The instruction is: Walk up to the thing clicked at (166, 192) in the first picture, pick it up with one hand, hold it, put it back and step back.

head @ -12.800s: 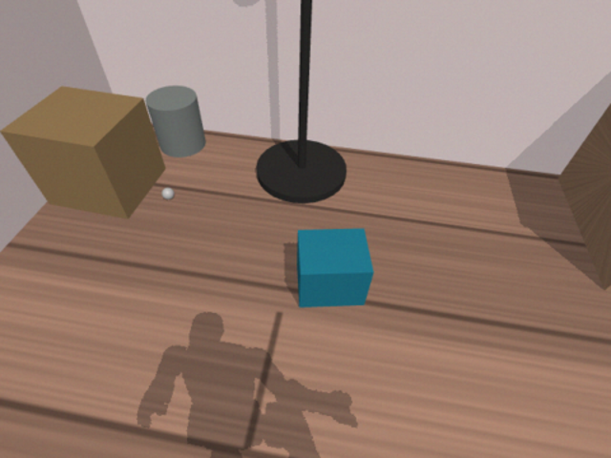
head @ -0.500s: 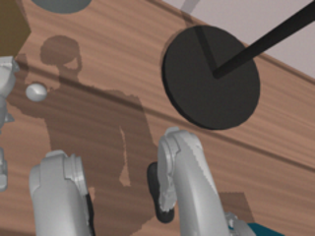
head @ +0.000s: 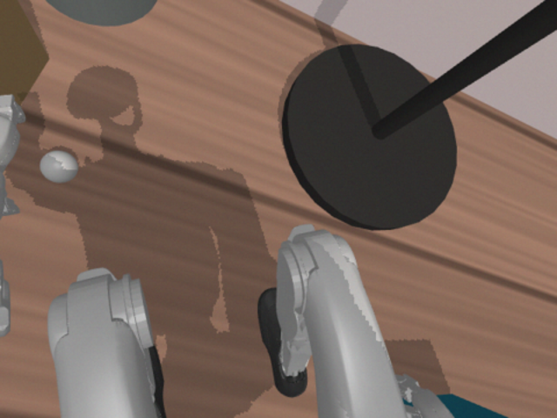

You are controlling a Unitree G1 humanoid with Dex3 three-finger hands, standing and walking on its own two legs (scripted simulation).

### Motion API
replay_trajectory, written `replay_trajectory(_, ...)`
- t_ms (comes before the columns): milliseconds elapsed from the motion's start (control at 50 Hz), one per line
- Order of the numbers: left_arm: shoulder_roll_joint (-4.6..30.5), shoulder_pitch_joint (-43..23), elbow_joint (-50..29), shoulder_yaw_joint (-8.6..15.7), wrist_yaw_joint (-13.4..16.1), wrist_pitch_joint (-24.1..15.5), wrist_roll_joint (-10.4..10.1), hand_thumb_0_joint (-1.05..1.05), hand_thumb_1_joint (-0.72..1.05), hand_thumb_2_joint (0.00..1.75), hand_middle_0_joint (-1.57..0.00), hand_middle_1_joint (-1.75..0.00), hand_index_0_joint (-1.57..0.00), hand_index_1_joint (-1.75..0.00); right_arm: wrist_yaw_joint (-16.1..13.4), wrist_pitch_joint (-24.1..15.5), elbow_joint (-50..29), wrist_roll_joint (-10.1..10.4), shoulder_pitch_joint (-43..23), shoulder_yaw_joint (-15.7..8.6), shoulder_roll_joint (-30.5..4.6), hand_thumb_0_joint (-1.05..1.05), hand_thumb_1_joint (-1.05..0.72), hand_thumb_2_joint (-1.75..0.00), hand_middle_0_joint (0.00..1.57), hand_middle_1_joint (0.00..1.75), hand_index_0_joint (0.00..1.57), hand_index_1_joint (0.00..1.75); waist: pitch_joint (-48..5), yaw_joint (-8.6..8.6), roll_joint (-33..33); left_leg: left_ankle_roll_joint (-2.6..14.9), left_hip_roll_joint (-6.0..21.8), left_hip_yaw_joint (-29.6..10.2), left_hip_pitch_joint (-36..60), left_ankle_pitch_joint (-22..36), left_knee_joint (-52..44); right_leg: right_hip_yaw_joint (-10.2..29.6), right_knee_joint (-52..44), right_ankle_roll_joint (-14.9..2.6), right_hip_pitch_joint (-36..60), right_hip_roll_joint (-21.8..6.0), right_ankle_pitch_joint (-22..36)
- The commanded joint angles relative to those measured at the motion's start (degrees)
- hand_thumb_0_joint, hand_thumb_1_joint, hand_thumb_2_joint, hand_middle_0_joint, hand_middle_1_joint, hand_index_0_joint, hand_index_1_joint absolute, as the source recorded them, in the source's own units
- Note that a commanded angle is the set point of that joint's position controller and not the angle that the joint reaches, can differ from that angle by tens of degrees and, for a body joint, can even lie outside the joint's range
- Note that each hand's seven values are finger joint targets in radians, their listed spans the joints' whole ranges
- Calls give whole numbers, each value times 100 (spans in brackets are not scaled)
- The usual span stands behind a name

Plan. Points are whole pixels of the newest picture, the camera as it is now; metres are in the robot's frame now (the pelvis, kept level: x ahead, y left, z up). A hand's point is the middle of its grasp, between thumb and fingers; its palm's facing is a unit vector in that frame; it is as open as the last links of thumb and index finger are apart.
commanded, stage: rise first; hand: left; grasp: from above
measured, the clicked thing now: (59, 166) +0.51 +0.25 -0.30
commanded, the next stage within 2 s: approach in 0.74 s
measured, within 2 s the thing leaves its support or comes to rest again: neither
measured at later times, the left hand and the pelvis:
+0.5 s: hand out of the picture +0.47 +0.29 -0.17, palm faces -0.42 -0.06 -0.90, open 13.8 cm; pelvis +0.00 +0.00 +0.00, yaw +0 degrees
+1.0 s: hand (4, 171) +0.47 +0.28 -0.17, palm faces -0.44 -0.05 -0.90, open 13.5 cm; pelvis +0.00 +0.00 +0.00, yaw +1 degrees
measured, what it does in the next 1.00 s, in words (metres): stands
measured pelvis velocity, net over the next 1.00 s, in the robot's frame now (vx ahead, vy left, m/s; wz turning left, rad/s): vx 0.00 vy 0.00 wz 0.01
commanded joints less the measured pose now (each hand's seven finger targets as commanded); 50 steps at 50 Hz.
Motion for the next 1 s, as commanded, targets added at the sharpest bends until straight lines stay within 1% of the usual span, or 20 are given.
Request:
replay_trajectory(0, 1220, -1767, -811, 42, 140, -9, -99, 0, -52, 99, -10, -99, -10, -99, -63, 36, 16, 40, 1295, -483, -1464, 0, -90, -90, 20, 30, 20, 30, -3826, -158, 1854, 242, -97, 672, 2751, 1103, -1499, -581, -1249, -425, 2205, 218, 1139)
replay_trajectory(40, 1264, -1892, -780, 42, 97, -28, -118, 0, -51, 98, -11, -98, -11, -98, -62, 35, 45, 31, 1338, -468, -1484, 0, -90, -90, 20, 30, 20, 30, -3778, -221, 1713, 261, -95, 658, 2683, 1121, -1450, -592, -1271, -410, 2232, 220, 1168)
replay_trajectory(100, 1256, -1731, -766, 22, 57, -49, -137, 0, -51, 98, -12, -98, -12, -98, -71, 34, 11, 45, 1274, -468, -1467, 0, -90, -90, 20, 30, 20, 30, -3765, -102, 1804, 255, -101, 672, 2703, 1047, -1484, -568, -1292, -421, 2228, 224, 1079)
replay_trajectory(160, 1222, -1732, -745, -6, 30, -90, -107, 0, -50, 97, -13, -97, -12, -98, -57, 14, 3, 48, 1292, -478, -1491, 0, -91, -90, 20, 30, 20, 30, -3674, -158, 1847, 227, -96, 635, 2806, 1042, -1522, -620, -1246, -439, 2071, 217, 1046)
replay_trajectory(220, 1416, -1835, -1034, 109, 76, -130, -63, 0, -50, 98, -13, -97, -12, -97, -67, 52, -17, 64, 1293, -485, -1503, 0, -90, -90, 20, 30, 20, 30, -4028, -67, 2020, 206, -109, 630, 2978, 1154, -1553, -620, -1201, -447, 2177, 213, 1135)
replay_trajectory(260, 1182, -1829, -988, -17, 87, -131, -68, 0, -51, 97, -12, -98, -12, -98, -56, 47, -10, 57, 1256, -492, -1465, 0, -91, -90, 20, 30, 20, 30, -3902, -128, 1983, 212, -96, 637, 2911, 1061, -1547, -619, -1218, -451, 2106, 229, 1074)
replay_trajectory(320, 1448, -1971, -1094, 144, 180, -136, -25, 0, -51, 98, -13, -95, -12, -96, -92, 52, -18, 74, 1275, -489, -1491, 0, -90, -90, 20, 30, 20, 30, -3954, -97, 2035, 222, -115, 654, 2900, 1027, -1554, -594, -1237, -441, 2069, 200, 1047)
replay_trajectory(360, 1238, -1971, -1058, 9, 180, -115, 9, 0, -51, 98, -13, -95, -12, -97, -90, 49, 19, 58, 1266, -499, -1451, 0, -91, -90, 20, 30, 20, 30, -3968, -139, 2064, 218, -102, 668, 2935, 1000, -1555, -584, -1256, -446, 2053, 221, 1036)
replay_trajectory(440, 1321, -1987, -898, 54, 186, -44, -46, 0, -50, 97, -14, -95, -13, -96, -103, 50, 23, 80, 1256, -488, -1463, 0, -90, -90, 20, 30, 20, 30, -3910, -106, 1961, 235, -118, 676, 2841, 1021, -1564, -566, -1269, -446, 2039, 208, 1042)
replay_trajectory(540, 1096, -1914, -550, -103, 80, -3, -61, 0, -47, 95, -16, -94, -15, -95, -108, 35, 22, 40, 1310, -438, -1473, 0, -90, -90, 20, 30, 20, 30, -3724, -205, 1752, 247, -127, 647, 2763, 1079, -1517, -592, -1288, -426, 2088, 206, 1103)
replay_trajectory(600, 1200, -1800, -597, -29, 34, -16, -81, 0, -44, 92, -17, -93, -17, -94, -95, 39, 2, 42, 1325, -435, -1494, 0, -90, -90, 20, 30, 20, 30, -3892, -98, 1872, 222, -134, 636, 2860, 1213, -1566, -616, -1228, -432, 2174, 193, 1181)
replay_trajectory(680, 1212, -1863, -806, -32, 22, -90, -26, 0, -43, 91, -18, -93, -18, -93, -82, 40, -39, 51, 1305, -452, -1503, 0, -90, -90, 20, 30, 20, 30, -3805, -149, 2088, 193, -120, 619, 2982, 1131, -1605, -638, -1202, -445, 1996, 189, 1103)
replay_trajectory(700, 1384, -1931, -917, 133, 50, -110, -36, 0, -42, 91, -19, -91, -18, -92, -82, 46, 3, 34, 1354, -477, -1528, 0, -90, -90, 20, 30, 20, 30, -3841, -132, 2039, 199, -115, 616, 3017, 1109, -1574, -636, -1192, -452, 1979, 188, 1094)
replay_trajectory(760, 1247, -1862, -966, 49, 110, -126, -34, 0, -42, 91, -19, -92, -18, -92, -66, 41, -55, 64, 1238, -469, -1486, 0, -90, -90, 20, 30, 20, 30, -3964, -53, 2076, 209, -138, 666, 2971, 1048, -1591, -595, -1225, -462, 2005, 188, 1036)
replay_trajectory(800, 1191, -1954, -1043, 17, 130, -140, -5, 0, -43, 91, -18, -91, -18, -91, -67, 22, -39, 45, 1299, -489, -1472, 0, -90, -90, 20, 30, 20, 30, -3876, -171, 2088, 212, -129, 680, 2978, 1021, -1576, -594, -1273, -445, 2009, 192, 1031)
replay_trajectory(820, 1204, -1933, -1150, 13, 149, -149, -1, 0, -51, 99, -18, -88, -15, -92, -72, 35, -17, 45, 1290, -490, -1454, 0, -91, -90, 20, 30, 20, 30, -4031, -109, 2109, 211, -124, 675, 2990, 1064, -1587, -595, -1265, -454, 2105, 207, 1069)
replay_trajectory(860, 1070, -1937, -1043, -38, 151, -109, -27, 0, -44, 92, -14, -99, -15, -98, -63, 13, 12, 48, 1344, -518, -1447, 0, -90, -90, 20, 30, 20, 30, -3944, -186, 1967, 234, -126, 704, 2909, 1080, -1526, -576, -1297, -430, 2107, 193, 1123)
replay_trajectory(900, 673, -1943, -837, -260, 175, -82, -92, 0, -45, 94, -14, -100, -15, -99, -54, -4, 38, 36, 1300, -503, -1409, 0, -90, -90, 20, 30, 20, 30, -3882, -239, 1841, 241, -120, 680, 2770, 939, -1569, -582, -1338, -438, 2075, 231, 1000)
replay_trajectory(960, 341, -2343, -647, -511, 231, -58, -125, 0, -45, 94, -14, -101, -15, -100, -94, -38, 110, 26, 1325, -490, -1426, 0, -90, -90, 20, 30, 20, 30, -3644, -441, 1793, 230, -110, 635, 2709, 802, -1561, -618, -1361, -448, 1857, 246, 899)
replay_trajectory(980, 399, -2698, -656, -509, 262, -70, -139, 0, -45, 94, -14, -101, -15, -100, -108, -52, 129, 16, 1348, -488, -1441, 0, -90, -89, 20, 30, 20, 30, -3626, -524, 1670, 258, -111, 625, 2591, 687, -1512, -599, -1416, -432, 1804, 245, 802)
